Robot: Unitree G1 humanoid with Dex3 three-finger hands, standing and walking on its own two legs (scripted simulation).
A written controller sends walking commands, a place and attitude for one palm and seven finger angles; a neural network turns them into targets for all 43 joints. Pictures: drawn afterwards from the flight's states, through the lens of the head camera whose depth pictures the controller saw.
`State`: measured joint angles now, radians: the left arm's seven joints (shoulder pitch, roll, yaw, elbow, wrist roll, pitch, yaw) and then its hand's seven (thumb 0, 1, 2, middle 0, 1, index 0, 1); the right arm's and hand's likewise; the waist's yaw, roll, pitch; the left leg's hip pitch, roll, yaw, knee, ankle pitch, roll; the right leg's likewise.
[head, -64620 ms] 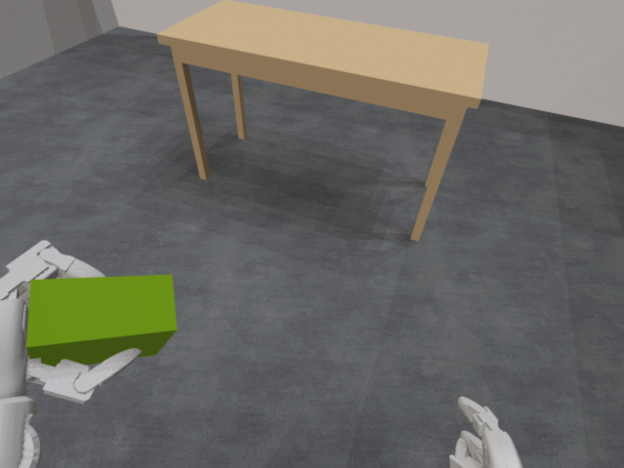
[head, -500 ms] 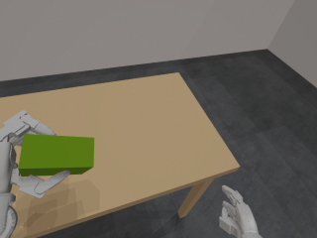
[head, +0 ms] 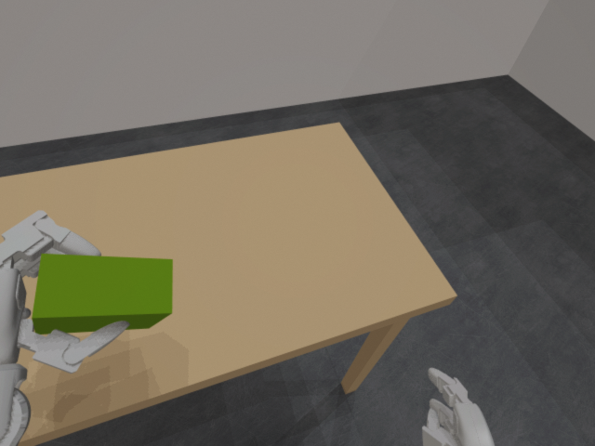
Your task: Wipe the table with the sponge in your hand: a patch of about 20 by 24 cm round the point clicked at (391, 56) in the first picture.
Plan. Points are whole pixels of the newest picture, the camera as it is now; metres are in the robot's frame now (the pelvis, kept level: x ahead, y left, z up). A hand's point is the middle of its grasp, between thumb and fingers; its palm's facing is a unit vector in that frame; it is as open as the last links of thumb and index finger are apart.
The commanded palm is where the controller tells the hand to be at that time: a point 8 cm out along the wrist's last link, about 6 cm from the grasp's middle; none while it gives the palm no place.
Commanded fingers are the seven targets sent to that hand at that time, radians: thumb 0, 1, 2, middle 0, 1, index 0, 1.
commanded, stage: look again from close up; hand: left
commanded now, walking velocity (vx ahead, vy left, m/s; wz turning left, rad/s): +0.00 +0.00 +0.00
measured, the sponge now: (122, 296) +0.24 +0.22 +0.12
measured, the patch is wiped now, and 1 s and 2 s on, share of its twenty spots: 0.00 0.00 0.00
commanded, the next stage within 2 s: shuffle to correct the standing spot in 0.38 s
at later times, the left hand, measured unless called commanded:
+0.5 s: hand (114, 284) +0.23 +0.21 +0.15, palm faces +0.33 -0.86 -0.38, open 9.9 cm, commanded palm +0.17 +0.25 +0.17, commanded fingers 0.00 0.10 1.30 -1.20 -1.60 -1.20 -1.60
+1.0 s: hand (164, 271) +0.25 +0.17 +0.16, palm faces +0.30 -0.86 -0.40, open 9.9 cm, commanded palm +0.19 +0.21 +0.17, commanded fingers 0.00 0.10 1.30 -1.20 -1.60 -1.20 -1.60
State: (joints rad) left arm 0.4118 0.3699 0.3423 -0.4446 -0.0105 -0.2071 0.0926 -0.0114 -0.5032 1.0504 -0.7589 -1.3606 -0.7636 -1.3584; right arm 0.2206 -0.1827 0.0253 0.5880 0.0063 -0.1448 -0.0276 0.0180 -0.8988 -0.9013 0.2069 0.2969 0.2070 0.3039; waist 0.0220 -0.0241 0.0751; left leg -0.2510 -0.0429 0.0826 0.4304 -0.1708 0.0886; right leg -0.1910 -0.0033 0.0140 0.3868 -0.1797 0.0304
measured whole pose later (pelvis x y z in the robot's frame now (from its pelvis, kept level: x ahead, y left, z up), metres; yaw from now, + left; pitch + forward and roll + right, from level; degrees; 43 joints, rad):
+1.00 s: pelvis +0.02 -0.07 +0.00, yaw -1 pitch +1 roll -1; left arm 0.45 0.40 0.35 -0.51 -0.06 -0.14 0.08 -0.01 -0.50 1.05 -0.76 -1.36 -0.76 -1.36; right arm 0.21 -0.18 0.01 0.56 0.02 -0.09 -0.03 0.02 -0.90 -0.90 0.21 0.30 0.21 0.30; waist 0.01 -0.02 0.04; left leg -0.27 0.06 0.05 0.48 -0.23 -0.01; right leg -0.20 0.10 -0.01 0.41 -0.22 -0.07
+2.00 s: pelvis +0.03 -0.09 +0.00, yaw +0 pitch -1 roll -1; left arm 0.47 0.41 0.35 -0.53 -0.08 -0.10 0.07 -0.01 -0.50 1.05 -0.76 -1.36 -0.76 -1.36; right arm 0.21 -0.19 0.00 0.56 0.03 -0.04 -0.04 0.02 -0.90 -0.90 0.21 0.30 0.21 0.30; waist -0.01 -0.02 0.04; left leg -0.27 0.08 0.02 0.53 -0.25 -0.03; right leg -0.18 0.12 -0.04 0.43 -0.25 -0.10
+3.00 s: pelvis +0.02 -0.09 +0.00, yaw +1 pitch -1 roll -1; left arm 0.47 0.41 0.35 -0.51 -0.09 -0.10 0.07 -0.01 -0.50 1.05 -0.76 -1.36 -0.76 -1.36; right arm 0.21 -0.19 0.00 0.55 0.04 -0.04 -0.03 0.02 -0.90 -0.90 0.20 0.30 0.20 0.30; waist -0.01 0.00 0.04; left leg -0.26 0.08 0.00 0.52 -0.24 -0.04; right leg -0.17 0.12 -0.05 0.42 -0.24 -0.10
